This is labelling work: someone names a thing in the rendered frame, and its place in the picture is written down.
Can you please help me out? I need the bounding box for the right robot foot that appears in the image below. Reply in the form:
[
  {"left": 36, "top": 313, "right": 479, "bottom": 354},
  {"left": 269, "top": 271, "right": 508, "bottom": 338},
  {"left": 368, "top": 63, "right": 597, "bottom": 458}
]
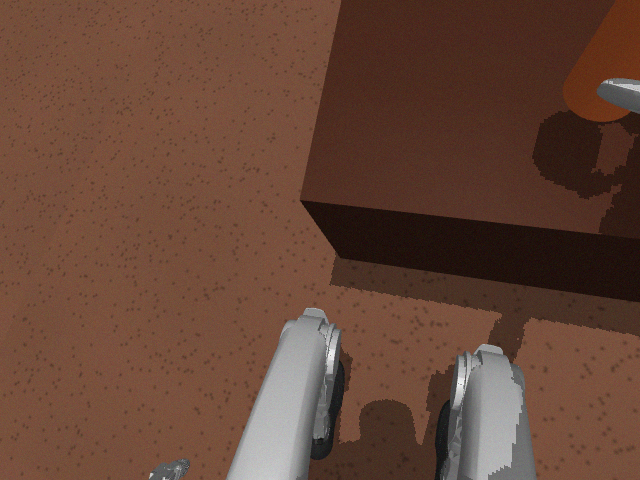
[{"left": 434, "top": 399, "right": 451, "bottom": 480}]

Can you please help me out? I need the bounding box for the left robot foot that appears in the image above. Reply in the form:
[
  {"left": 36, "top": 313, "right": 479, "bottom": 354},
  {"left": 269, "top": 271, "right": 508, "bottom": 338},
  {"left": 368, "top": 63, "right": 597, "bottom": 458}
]
[{"left": 310, "top": 360, "right": 345, "bottom": 460}]

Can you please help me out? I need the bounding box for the left robot hand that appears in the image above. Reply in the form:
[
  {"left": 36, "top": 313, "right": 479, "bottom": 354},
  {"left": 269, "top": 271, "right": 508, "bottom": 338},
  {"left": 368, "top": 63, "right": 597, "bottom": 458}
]
[{"left": 148, "top": 459, "right": 190, "bottom": 480}]

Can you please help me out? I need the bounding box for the right robot hand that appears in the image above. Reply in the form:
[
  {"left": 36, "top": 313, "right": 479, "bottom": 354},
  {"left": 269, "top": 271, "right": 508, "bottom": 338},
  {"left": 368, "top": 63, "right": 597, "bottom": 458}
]
[{"left": 596, "top": 78, "right": 640, "bottom": 114}]

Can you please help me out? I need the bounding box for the can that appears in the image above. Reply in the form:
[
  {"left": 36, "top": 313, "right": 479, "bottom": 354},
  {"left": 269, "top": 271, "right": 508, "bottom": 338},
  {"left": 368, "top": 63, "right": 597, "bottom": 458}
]
[{"left": 563, "top": 0, "right": 640, "bottom": 122}]

